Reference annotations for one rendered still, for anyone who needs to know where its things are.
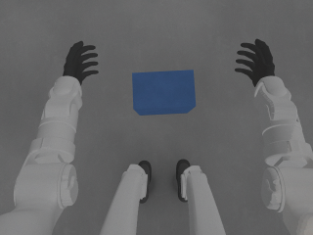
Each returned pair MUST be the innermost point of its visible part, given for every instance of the robot right hand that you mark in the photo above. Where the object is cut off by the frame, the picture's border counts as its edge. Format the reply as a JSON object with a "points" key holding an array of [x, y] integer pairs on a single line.
{"points": [[262, 64]]}

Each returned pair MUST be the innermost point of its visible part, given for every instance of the carton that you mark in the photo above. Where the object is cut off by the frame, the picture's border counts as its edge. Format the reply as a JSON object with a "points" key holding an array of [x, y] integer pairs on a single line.
{"points": [[163, 92]]}

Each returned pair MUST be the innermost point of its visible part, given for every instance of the robot right forearm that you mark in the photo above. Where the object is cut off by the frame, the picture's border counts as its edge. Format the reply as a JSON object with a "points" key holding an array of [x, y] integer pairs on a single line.
{"points": [[280, 125]]}

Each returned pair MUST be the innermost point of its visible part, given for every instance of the left robot thigh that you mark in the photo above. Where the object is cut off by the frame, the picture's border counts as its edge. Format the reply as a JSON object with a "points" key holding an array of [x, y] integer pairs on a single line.
{"points": [[122, 215]]}

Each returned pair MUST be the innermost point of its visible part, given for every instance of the left robot shin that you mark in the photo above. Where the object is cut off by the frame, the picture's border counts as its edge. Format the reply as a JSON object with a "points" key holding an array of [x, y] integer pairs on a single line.
{"points": [[134, 166]]}

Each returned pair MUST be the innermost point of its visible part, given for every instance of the robot left hand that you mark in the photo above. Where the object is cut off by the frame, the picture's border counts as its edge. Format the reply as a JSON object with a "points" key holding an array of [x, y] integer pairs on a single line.
{"points": [[74, 67]]}

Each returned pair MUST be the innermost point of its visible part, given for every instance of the robot left forearm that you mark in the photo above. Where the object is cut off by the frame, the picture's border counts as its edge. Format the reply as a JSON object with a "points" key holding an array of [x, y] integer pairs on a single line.
{"points": [[54, 142]]}

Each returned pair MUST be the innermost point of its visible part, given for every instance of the robot right upper arm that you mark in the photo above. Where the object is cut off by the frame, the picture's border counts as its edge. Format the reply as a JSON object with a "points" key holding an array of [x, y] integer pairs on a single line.
{"points": [[288, 191]]}

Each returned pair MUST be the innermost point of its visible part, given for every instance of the robot left upper arm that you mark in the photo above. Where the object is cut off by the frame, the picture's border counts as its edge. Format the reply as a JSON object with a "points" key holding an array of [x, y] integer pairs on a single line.
{"points": [[43, 191]]}

